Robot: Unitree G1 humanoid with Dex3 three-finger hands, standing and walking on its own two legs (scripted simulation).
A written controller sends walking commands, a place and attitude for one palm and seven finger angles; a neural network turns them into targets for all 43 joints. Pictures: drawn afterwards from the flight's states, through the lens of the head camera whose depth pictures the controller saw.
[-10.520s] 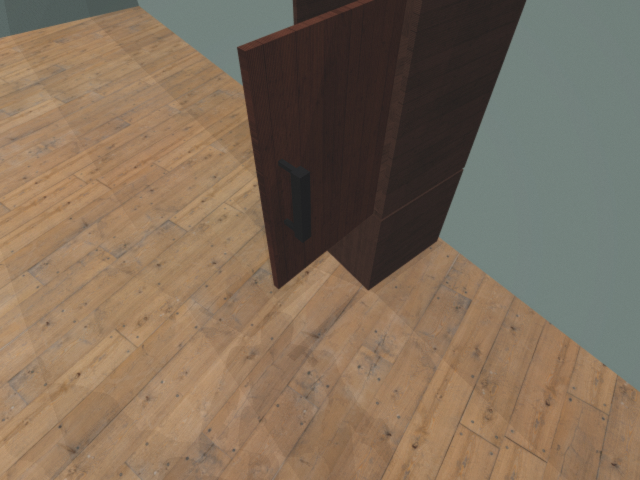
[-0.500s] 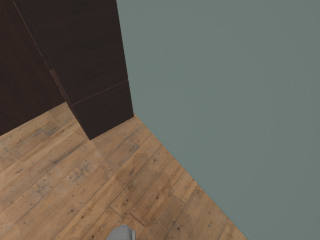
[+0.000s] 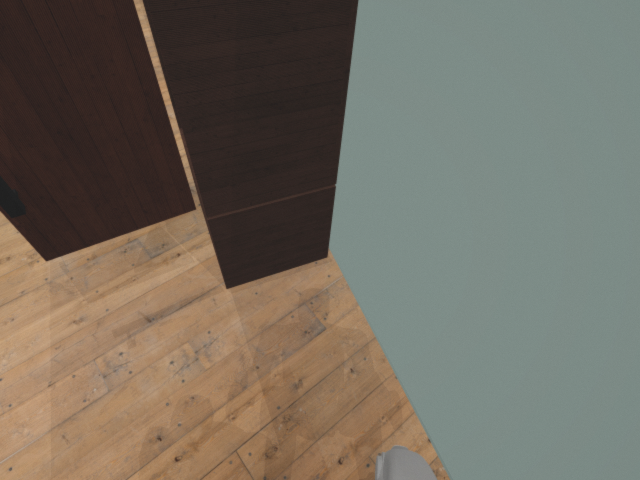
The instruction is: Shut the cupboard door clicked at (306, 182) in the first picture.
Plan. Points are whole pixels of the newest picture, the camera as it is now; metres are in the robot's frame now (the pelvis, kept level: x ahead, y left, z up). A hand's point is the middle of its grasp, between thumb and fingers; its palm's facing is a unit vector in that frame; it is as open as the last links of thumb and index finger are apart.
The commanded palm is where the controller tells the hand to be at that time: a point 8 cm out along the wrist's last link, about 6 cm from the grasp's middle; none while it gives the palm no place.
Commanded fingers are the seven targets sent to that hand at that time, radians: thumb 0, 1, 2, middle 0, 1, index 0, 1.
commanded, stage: turn to face it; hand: left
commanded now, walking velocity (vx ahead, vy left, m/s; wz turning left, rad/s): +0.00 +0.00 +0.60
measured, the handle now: out of the picture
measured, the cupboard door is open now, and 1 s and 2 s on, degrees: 97 97 97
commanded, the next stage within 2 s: take the last steps up to it in 0.98 s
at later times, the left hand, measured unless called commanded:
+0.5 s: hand out of the picture +0.10 +0.15 -0.16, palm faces +0.31 -0.92 -0.22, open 7.3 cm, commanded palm none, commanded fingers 0.00 0.90 0.90 -0.20 -0.30 -0.20 -0.30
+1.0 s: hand out of the picture +0.07 +0.15 -0.16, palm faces +0.48 -0.84 -0.27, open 7.3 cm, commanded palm none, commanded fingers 0.00 0.90 0.90 -0.20 -0.30 -0.20 -0.30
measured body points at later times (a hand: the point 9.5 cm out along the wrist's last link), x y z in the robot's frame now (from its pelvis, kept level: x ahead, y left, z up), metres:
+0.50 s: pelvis +0.08 -0.06 +0.00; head +0.13 -0.04 +0.45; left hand +0.08 +0.19 -0.14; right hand +0.25 -0.28 -0.14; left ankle +0.05 +0.07 -0.69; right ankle +0.09 -0.16 -0.74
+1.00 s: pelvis +0.10 -0.07 -0.01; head +0.13 -0.07 +0.44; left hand +0.05 +0.19 -0.14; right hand +0.27 -0.24 -0.16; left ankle +0.07 +0.06 -0.74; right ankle +0.16 -0.17 -0.74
